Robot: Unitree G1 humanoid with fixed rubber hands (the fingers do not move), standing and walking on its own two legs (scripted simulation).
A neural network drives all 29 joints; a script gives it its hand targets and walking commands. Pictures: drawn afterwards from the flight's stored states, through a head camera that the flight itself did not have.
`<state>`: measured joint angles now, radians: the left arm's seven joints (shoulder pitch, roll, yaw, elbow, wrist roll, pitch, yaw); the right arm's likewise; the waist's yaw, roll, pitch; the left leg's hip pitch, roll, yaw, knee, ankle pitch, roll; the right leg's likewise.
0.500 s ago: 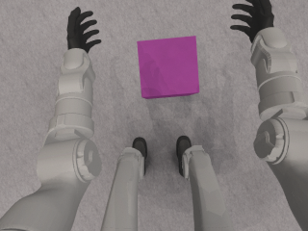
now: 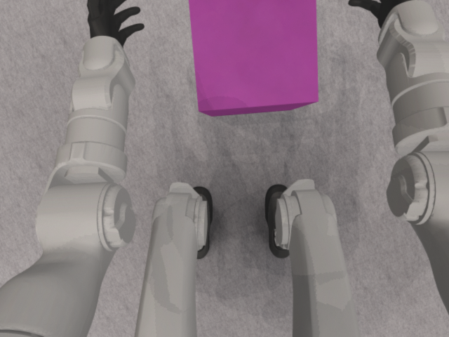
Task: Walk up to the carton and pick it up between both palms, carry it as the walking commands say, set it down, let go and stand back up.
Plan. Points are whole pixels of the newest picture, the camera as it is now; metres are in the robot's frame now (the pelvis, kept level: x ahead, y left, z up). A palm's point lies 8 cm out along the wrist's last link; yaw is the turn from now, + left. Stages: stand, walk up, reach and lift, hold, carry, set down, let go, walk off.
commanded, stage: reach and lift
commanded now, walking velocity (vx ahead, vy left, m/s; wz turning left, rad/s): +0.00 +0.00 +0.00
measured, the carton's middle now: (250, 63) +0.53 -0.04 -0.35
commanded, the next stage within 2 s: none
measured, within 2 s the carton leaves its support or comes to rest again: neither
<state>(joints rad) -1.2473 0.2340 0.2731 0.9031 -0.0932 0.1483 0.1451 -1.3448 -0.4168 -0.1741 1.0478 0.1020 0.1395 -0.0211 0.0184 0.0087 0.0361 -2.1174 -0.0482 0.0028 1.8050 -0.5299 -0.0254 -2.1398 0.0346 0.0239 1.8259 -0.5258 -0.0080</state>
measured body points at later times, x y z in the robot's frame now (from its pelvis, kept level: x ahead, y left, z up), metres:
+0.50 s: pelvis -0.02 +0.00 -0.09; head +0.36 -0.03 +0.14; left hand +0.54 +0.16 -0.28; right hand +0.55 -0.22 -0.28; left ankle +0.10 +0.12 -0.44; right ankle +0.09 -0.11 -0.44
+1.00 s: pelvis -0.02 +0.00 -0.11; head +0.36 -0.02 +0.13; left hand +0.54 +0.15 -0.29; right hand +0.55 -0.20 -0.29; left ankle +0.10 +0.12 -0.44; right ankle +0.09 -0.11 -0.44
